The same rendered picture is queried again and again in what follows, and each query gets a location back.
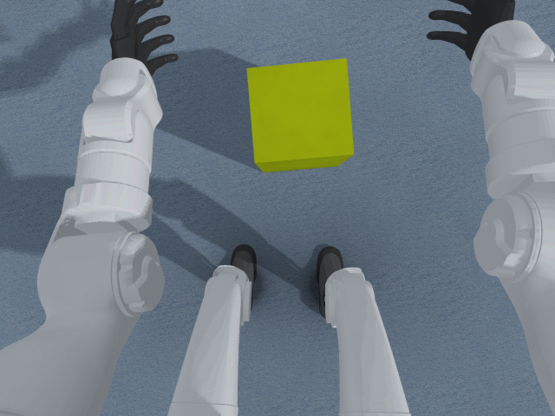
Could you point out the robot right thigh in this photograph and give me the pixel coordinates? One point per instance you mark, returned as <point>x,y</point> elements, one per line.
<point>369,381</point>

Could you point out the robot right forearm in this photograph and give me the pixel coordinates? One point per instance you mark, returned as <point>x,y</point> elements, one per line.
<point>514,75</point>

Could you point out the robot left thigh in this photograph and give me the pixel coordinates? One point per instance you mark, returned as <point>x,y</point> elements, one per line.
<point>208,381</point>

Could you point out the right robot upper arm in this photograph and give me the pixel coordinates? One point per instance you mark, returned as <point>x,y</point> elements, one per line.
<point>516,243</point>

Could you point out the left robot upper arm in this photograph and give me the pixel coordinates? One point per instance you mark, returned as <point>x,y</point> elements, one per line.
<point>93,288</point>

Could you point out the robot left forearm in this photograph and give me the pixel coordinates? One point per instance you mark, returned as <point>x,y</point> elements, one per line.
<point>115,156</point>

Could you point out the right robot hand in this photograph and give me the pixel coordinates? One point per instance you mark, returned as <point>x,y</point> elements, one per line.
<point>484,14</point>

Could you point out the robot thigh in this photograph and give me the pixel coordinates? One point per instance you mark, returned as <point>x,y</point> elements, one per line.
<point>208,381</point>
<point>369,381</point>

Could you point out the carton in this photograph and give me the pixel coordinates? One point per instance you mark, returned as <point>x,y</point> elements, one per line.
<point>300,115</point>

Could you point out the left robot hand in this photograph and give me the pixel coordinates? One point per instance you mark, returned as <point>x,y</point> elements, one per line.
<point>127,35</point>

